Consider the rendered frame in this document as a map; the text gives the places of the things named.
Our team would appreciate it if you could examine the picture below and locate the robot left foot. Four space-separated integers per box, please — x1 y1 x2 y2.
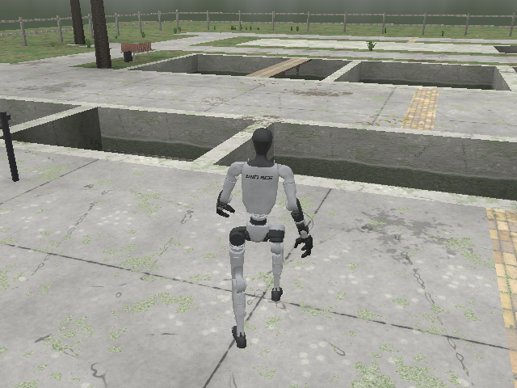
232 326 246 348

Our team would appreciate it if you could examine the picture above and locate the left robot hand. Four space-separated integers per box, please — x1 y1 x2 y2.
216 205 235 217

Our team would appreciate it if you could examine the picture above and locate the left robot forearm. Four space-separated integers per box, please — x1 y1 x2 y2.
216 190 228 210

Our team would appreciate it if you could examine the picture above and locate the robot right thigh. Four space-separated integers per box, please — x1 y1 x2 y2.
268 223 285 255

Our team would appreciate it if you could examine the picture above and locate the left robot upper arm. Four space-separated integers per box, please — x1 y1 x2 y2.
220 162 245 204

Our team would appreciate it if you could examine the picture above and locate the right robot forearm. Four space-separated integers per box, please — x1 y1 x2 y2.
291 198 310 238

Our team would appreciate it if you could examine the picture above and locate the right robot upper arm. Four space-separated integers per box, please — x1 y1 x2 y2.
278 164 298 211

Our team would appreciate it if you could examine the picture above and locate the right robot hand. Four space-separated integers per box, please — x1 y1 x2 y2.
294 235 313 258

